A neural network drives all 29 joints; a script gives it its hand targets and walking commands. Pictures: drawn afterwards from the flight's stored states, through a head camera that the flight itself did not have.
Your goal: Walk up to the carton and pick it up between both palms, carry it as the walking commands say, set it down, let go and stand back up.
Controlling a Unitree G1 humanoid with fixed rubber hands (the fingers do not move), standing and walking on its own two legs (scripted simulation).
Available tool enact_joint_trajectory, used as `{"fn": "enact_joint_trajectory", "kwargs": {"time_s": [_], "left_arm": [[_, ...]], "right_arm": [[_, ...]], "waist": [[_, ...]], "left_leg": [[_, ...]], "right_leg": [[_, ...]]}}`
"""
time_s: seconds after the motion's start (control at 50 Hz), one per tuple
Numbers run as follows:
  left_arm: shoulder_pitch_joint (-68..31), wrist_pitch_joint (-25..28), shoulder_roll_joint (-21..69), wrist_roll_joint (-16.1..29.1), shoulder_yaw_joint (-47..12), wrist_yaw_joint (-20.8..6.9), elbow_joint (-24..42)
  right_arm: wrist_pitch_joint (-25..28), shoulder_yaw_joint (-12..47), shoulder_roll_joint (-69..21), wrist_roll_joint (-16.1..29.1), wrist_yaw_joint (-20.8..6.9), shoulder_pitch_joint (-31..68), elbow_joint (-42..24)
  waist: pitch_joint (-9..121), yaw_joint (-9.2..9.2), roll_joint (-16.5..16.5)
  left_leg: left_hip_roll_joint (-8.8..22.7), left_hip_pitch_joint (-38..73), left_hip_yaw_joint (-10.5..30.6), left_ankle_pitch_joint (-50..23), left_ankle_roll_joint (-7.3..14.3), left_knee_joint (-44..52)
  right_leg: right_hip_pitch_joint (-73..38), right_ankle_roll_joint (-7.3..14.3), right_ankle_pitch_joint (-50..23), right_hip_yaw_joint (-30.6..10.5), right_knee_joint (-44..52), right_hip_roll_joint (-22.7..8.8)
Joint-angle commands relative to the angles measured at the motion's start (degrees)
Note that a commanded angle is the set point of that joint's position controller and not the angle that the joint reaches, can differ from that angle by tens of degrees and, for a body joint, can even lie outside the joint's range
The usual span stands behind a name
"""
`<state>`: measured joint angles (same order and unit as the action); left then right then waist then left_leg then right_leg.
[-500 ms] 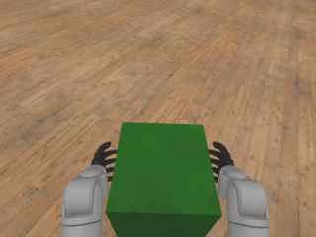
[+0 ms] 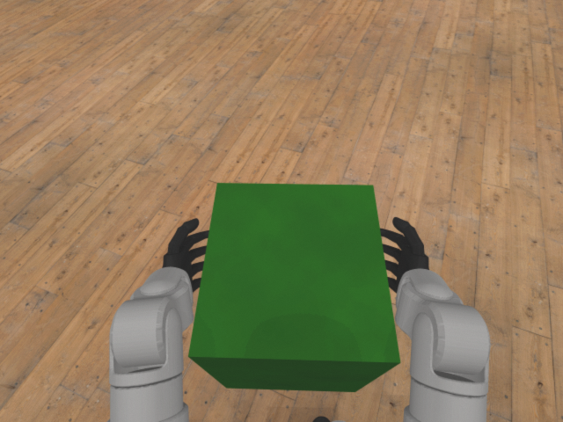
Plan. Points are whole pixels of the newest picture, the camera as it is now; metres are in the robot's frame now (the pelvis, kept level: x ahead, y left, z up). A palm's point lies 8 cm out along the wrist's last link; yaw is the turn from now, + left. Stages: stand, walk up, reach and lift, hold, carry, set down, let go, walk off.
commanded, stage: carry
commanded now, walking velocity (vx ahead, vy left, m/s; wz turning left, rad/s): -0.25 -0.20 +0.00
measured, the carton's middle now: (292, 296) +0.30 -0.02 +0.01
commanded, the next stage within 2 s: none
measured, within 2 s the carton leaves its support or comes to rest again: neither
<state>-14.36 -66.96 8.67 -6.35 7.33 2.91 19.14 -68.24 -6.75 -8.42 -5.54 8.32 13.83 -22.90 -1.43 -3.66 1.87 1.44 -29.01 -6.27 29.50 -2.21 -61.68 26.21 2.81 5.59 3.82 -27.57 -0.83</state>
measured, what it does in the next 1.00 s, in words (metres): walks backwards: left foot, then right foot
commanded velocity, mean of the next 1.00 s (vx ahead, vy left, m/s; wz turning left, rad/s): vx -0.25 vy -0.20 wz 0.00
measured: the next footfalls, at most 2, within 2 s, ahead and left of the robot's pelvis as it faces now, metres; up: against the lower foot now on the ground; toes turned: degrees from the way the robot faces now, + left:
left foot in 0.12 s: -0.07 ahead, +0.06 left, +0.00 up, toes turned +9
right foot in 0.54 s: -0.16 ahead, -0.29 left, +0.00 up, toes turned -3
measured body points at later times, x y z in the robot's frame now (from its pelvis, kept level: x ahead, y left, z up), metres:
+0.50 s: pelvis -0.17 -0.13 +0.00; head -0.15 -0.11 +0.45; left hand +0.12 +0.02 +0.06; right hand +0.13 -0.27 +0.08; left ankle -0.11 +0.06 -0.73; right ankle -0.19 -0.29 -0.71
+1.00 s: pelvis -0.37 -0.26 +0.00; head -0.36 -0.23 +0.44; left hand -0.10 -0.09 +0.06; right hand -0.06 -0.38 +0.08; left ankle -0.44 -0.18 -0.74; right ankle -0.20 -0.30 -0.73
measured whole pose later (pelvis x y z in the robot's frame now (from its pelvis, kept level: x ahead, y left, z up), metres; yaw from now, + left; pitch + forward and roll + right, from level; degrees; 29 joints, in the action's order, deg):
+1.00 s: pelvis -0.37 -0.26 +0.00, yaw +3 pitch +4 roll +2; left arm -10.8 -69.8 7.9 -7.6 6.8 4.1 18.0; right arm -68.4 -5.1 -8.3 -6.7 6.5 12.7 -16.4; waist 3.8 1.4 -5.9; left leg -1.0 -10.0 -8.1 20.3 2.4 -26.4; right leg 27.8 3.2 -2.3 7.6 -17.6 3.0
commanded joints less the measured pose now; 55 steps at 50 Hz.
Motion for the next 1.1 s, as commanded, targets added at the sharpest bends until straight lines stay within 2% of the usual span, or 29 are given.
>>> {"fn": "enact_joint_trajectory", "kwargs": {"time_s": [0.0, 0.04, 0.08, 0.12, 0.14, 0.16, 0.18, 0.2, 0.24, 0.36, 0.44, 0.48, 0.5, 0.52, 0.54, 0.56, 0.6, 0.62, 0.7, 0.82, 0.86, 0.92, 0.94, 0.96, 0.98, 1.0, 1.02, 1.04, 1.08], "left_arm": [[-13.19, -0.73, 50.99, 17.35, -37.14, -11.03, -0.02], [-13.82, -1.27, 50.57, 17.09, -38.63, -11.08, -0.09], [-16.54, -1.62, 52.09, 19.02, -41.20, -11.34, 1.09], [-20.88, -1.95, 53.01, 22.00, -43.90, -11.19, 2.26], [-27.06, -1.82, 53.24, 24.14, -45.60, -11.91, 8.45], [-32.11, -1.80, 55.89, 25.44, -46.73, -12.22, 8.27], [-34.12, -1.57, 57.40, 26.32, -46.48, -12.16, 7.41], [-30.78, -1.65, 56.99, 26.34, -46.08, -12.19, 6.07], [-25.79, -2.37, 54.41, 25.84, -45.68, -12.06, 3.32], [-19.82, -4.27, 52.89, 24.22, -44.54, -11.11, -1.23], [-22.49, -3.73, 54.49, 24.26, -44.99, -10.82, 0.22], [-21.39, -3.48, 55.19, 23.74, -43.74, -11.04, 0.05], [-21.10, -3.05, 55.95, 23.76, -43.03, -11.07, 0.49], [-19.47, -2.79, 55.09, 23.26, -41.37, -11.37, 0.68], [-18.01, -1.94, 54.21, 21.73, -40.46, -11.39, -0.21], [-19.34, -0.20, 54.59, 22.34, -39.85, -11.11, 1.05], [-21.03, -0.40, 57.34, 22.02, -37.80, -11.28, 3.55], [-20.58, -0.37, 56.95, 21.63, -37.28, -11.49, 3.58], [-11.09, -0.29, 52.97, 18.51, -34.95, -12.01, -0.13], [-16.46, -0.95, 51.77, 20.19, -39.75, -12.56, 1.31], [-18.32, -1.37, 52.51, 21.20, -41.65, -12.56, 1.88], [-20.42, -2.18, 52.82, 23.00, -43.76, -12.56, 2.81], [-22.50, -2.33, 52.89, 24.14, -45.18, -12.36, 4.42], [-23.83, -2.66, 51.96, 24.53, -45.34, -12.04, 3.08], [-22.85, -2.97, 51.27, 25.07, -45.10, -12.27, 4.52], [-29.24, -2.70, 52.65, 26.08, -46.69, -12.77, 9.87], [-34.04, -2.30, 55.50, 27.09, -47.08, -12.59, 7.23], [-32.34, -2.15, 57.57, 27.85, -46.65, -12.36, 6.54], [-27.94, -2.05, 55.33, 26.53, -45.86, -11.96, 5.03]], "right_arm": [[-2.34, 42.27, -51.19, 24.22, -18.23, 19.25, 2.73], [-2.43, 41.62, -52.08, 23.59, -18.85, 18.69, 5.20], [-2.28, 40.61, -52.19, 22.94, -19.49, 17.86, 6.01], [-1.98, 38.59, -52.26, 21.81, -19.70, 18.04, 5.55], [-0.59, 38.40, -52.47, 21.59, -19.91, 18.18, 5.64], [-0.47, 39.00, -54.09, 22.93, -20.03, 22.19, 2.92], [-0.75, 39.34, -54.43, 24.15, -20.18, 26.17, 0.50], [-0.77, 39.38, -54.10, 24.41, -20.01, 26.10, -0.69], [-0.96, 37.22, -50.49, 21.63, -19.05, 21.48, 0.85], [-2.61, 34.19, -46.25, 18.94, -18.90, 14.36, 6.07], [-2.56, 35.40, -48.68, 20.59, -19.82, 19.99, 4.99], [-2.32, 37.00, -49.54, 21.45, -19.78, 22.53, 3.74], [-2.13, 38.35, -51.16, 22.52, -19.59, 24.17, 2.62], [-2.01, 39.17, -50.92, 22.30, -19.40, 24.33, 2.57], [-2.10, 40.56, -50.87, 22.46, -19.07, 23.38, 0.04], [-1.78, 43.08, -51.54, 25.07, -19.11, 29.73, -5.08], [-0.57, 45.62, -55.06, 28.84, -19.46, 35.84, -6.08], [-0.02, 46.48, -55.68, 28.81, -19.06, 34.70, -6.56], [-0.37, 45.52, -51.78, 26.64, -17.04, 26.88, -5.39], [-1.84, 41.66, -51.89, 22.08, -17.56, 18.45, 4.32], [-2.00, 40.69, -52.31, 22.23, -17.82, 19.26, 4.52], [-1.69, 39.91, -52.45, 22.04, -17.72, 18.34, 5.56], [-1.51, 39.33, -52.95, 22.03, -17.81, 19.12, 4.86], [-1.59, 38.22, -54.10, 21.61, -17.72, 19.35, 5.40], [-1.20, 38.54, -53.46, 21.16, -17.80, 17.91, 6.12], [-0.55, 38.78, -54.48, 21.01, -18.26, 17.54, 5.74], [-0.87, 38.80, -55.13, 22.89, -18.85, 22.35, 2.79], [-1.11, 39.46, -53.96, 23.85, -19.08, 25.23, 1.16], [-0.92, 39.18, -53.10, 24.09, -19.43, 24.49, -0.53]], "waist": [[24.24, 5.07, -13.97], [24.43, 4.82, -11.49], [23.22, 4.11, -6.04], [19.55, 4.49, 14.57], [13.78, 2.58, 22.40], [9.27, 2.91, 14.99], [10.72, 3.65, 5.88], [9.52, 3.78, 3.88], [10.53, 3.34, 4.73], [17.27, 2.60, 11.90], [19.67, 2.38, 23.15], [20.32, 3.24, 19.68], [22.06, 3.55, 11.99], [21.24, 3.87, 1.49], [22.75, 4.05, -24.59], [21.68, 4.98, -35.59], [17.66, 3.53, -18.67], [20.25, 3.44, -17.76], [23.14, 4.72, -13.81], [22.99, 4.82, -11.99], [22.46, 4.88, -11.92], [22.20, 3.53, -10.51], [21.91, 3.40, -5.31], [21.70, 3.96, 7.81], [18.19, 3.11, 20.34], [10.58, 2.87, 22.34], [8.51, 4.07, 8.34], [9.57, 5.72, 6.75], [9.05, 4.49, 4.21]], "left_leg": [[-0.08, 4.84, 1.41, 2.65, 2.40, 16.70], [-0.69, 10.52, 0.78, -1.08, 3.78, 26.05], [3.02, 23.55, 2.75, -11.85, 4.43, 43.65], [25.17, 32.68, 23.09, -22.57, 7.97, 45.02], [35.28, 20.10, 26.31, -35.24, 17.84, 45.98], [31.73, 11.91, 18.39, -34.03, 17.70, 47.84], [26.30, 14.09, 12.49, -33.53, 12.85, 46.03], [22.42, 11.04, 7.79, -30.24, 9.57, 45.07], [17.21, 14.56, 6.14, -35.30, 6.96, 41.92], [16.88, 26.48, 6.96, -63.39, 8.76, 33.53], [17.31, 24.95, 9.31, -52.45, 7.59, 35.45], [16.74, 21.33, 8.45, -47.04, 5.31, 32.12], [13.34, 17.19, 4.96, -41.34, 3.40, 26.02], [8.87, 5.35, 2.57, -20.56, 2.03, 20.15], [-0.41, -9.97, -3.80, 9.36, -1.67, 6.51], [4.03, -2.11, 5.02, 13.00, -0.41, -6.75], [0.89, -3.65, 7.26, 5.34, -0.08, -12.35], [0.37, -7.29, 7.22, 2.78, 0.06, -12.46], [-0.16, -6.97, 2.46, -1.00, -1.10, -8.71], [-2.20, 4.54, 1.57, 4.67, 2.56, 13.38], [-2.25, 9.33, 0.31, 2.87, 3.95, 20.90], [-1.80, 26.90, -3.20, -6.85, 6.06, 44.07], [2.14, 34.47, 1.24, -9.19, 6.21, 50.97], [14.59, 36.02, 15.60, -6.27, 6.08, 49.18], [32.87, 24.03, 30.15, -12.18, 16.42, 49.83], [38.44, 10.26, 26.66, -15.53, 20.01, 53.88], [28.66, 10.45, 13.94, -12.08, 14.36, 52.10], [22.84, 11.65, 5.39, -12.52, 8.71, 49.40], [16.72, 12.87, 3.57, -28.58, 6.16, 44.11]], "right_leg": [[-21.28, 9.61, -16.04, -15.82, 7.87, -13.89], [-19.20, 8.66, -9.87, -16.65, 10.42, -13.48], [-9.07, 3.08, -0.89, -13.26, 10.73, -8.79], [9.32, -3.66, 16.36, -3.07, -7.56, -0.80], [14.53, -4.18, 25.41, -3.74, -24.87, -1.54], [12.53, -4.85, 23.66, -9.49, -34.66, -1.06], [12.27, -5.03, 18.39, -10.89, -37.65, 1.47], [11.02, -5.90, 15.77, -10.90, -40.19, 1.57], [10.02, -6.54, 12.63, -11.15, -43.85, 3.23], [9.36, -9.38, 21.02, -5.01, -29.90, 1.32], [0.80, -7.61, 21.49, -1.47, -11.03, -0.20], [-7.17, -5.98, 11.86, 0.32, 3.83, -0.12], [-14.35, -5.38, 7.88, -0.48, 11.96, -0.87], [-21.79, -4.42, 2.93, -4.88, 13.12, -5.54], [-22.40, 4.36, -19.12, -21.98, 11.77, -21.54], [-7.45, 12.08, -16.54, -22.56, 12.12, -24.46], [-12.85, 4.55, -23.38, -5.78, 4.68, -11.83], [-18.88, 2.66, -28.92, -2.37, 1.02, -11.13], [-24.81, 4.73, -27.06, -8.38, 2.02, -10.43], [-20.13, 7.85, -10.68, -18.32, 12.11, -12.76], [-18.17, 6.02, -4.18, -18.34, 16.66, -13.30], [-9.86, -5.33, 4.72, -8.85, 22.61, -5.83], [-4.96, -9.36, 4.88, -5.64, 17.83, -2.22], [0.90, -7.36, 9.57, -5.22, 3.48, -1.80], [8.26, -9.19, 23.14, -0.06, -20.12, 2.67], [11.86, -6.78, 24.17, -13.66, -38.15, -3.91], [12.97, -7.07, 17.73, -14.48, -40.12, -0.55], [12.52, -7.36, 14.72, -11.96, -40.93, 1.16], [10.28, -6.66, 10.38, -10.67, -43.40, 3.44]]}}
